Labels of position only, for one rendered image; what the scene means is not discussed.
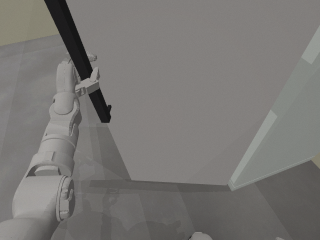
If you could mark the handle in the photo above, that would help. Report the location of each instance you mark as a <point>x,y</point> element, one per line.
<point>64,22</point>

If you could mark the fridge door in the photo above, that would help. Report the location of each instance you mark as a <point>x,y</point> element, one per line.
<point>190,82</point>

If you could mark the left robot upper arm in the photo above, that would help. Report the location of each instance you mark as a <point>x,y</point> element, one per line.
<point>41,203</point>

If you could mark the left robot forearm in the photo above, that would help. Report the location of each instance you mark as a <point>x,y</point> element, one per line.
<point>59,142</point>

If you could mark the left robot hand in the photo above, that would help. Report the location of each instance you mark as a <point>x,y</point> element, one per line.
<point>67,77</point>

